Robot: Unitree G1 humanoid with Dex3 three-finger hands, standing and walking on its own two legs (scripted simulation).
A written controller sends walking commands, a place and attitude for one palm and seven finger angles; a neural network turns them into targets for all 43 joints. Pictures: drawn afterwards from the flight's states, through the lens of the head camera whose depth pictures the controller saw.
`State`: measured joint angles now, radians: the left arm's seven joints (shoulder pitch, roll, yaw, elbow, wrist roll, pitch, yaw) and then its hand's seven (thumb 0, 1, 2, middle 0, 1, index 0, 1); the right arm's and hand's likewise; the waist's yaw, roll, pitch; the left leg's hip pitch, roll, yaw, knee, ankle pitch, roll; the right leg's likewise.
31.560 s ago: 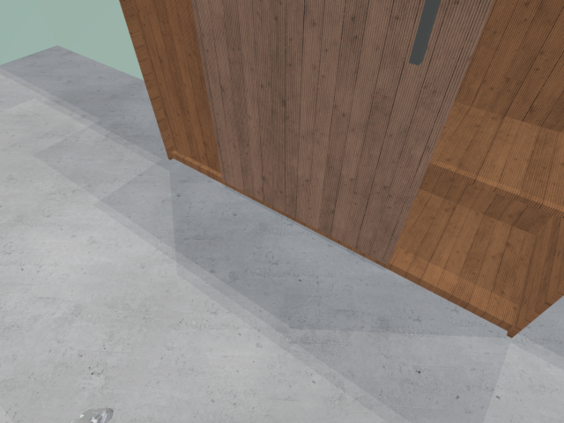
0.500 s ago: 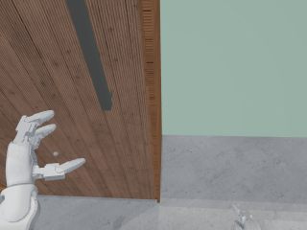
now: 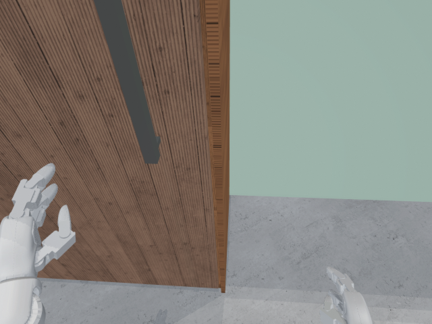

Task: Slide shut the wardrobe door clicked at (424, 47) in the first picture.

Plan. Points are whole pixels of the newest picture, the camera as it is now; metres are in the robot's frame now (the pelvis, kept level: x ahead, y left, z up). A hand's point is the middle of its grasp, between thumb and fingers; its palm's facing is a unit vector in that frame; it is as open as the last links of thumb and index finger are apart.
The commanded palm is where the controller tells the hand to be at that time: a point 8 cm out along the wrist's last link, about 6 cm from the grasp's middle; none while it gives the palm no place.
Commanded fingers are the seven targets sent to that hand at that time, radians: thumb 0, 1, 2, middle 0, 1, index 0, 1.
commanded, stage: draw the hand back to the body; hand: left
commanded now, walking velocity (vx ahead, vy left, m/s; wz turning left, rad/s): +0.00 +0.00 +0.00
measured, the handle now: (137, 85) +0.41 +0.19 +0.27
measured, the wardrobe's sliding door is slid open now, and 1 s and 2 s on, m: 0.01 0.01 0.01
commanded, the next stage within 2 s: step back with the hand held close in 0.24 s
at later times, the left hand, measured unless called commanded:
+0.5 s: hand (46, 223) +0.19 +0.27 +0.17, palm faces +0.47 -0.75 -0.46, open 7.4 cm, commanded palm +0.14 +0.30 +0.17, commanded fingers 0.00 0.90 0.90 -0.20 -0.30 -0.20 -0.30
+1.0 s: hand out of the picture +0.12 +0.30 +0.15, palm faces +0.50 -0.74 -0.45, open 7.4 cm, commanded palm +0.06 +0.33 +0.17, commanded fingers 0.00 0.90 0.90 -0.20 -0.30 -0.20 -0.30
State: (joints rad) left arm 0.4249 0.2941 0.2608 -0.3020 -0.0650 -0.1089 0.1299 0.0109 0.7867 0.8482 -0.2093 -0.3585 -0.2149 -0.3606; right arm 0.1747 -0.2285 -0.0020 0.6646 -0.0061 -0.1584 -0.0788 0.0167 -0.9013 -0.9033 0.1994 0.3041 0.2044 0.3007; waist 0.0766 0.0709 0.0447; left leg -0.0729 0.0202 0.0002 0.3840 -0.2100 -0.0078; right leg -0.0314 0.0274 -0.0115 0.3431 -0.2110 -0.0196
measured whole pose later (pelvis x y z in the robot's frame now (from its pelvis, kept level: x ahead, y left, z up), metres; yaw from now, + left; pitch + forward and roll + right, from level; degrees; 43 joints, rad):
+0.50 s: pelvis +0.00 +0.00 +0.00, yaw +0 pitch -2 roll -2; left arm 0.50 0.38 0.40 -0.40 -0.06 -0.14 0.14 0.02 0.89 0.90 -0.21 -0.30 -0.21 -0.30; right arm 0.18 -0.24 0.00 0.62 0.00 -0.08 -0.07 0.02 -0.90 -0.90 0.20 0.30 0.21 0.30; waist 0.03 0.09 0.00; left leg -0.21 0.04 0.00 0.47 -0.24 -0.01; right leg -0.14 0.05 -0.02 0.38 -0.21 -0.02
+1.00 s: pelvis -0.08 +0.03 -0.03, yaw +0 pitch -1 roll -2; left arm 0.50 0.37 0.43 -0.49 0.00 -0.20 0.18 0.01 0.89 0.90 -0.21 -0.30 -0.21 -0.30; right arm 0.21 -0.21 0.02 0.57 0.00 -0.09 -0.09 0.02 -0.90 -0.90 0.20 0.30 0.21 0.30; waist 0.03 0.03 0.03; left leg -0.45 0.01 0.01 0.68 -0.24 0.04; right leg -0.40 0.00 -0.01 0.61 -0.21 0.02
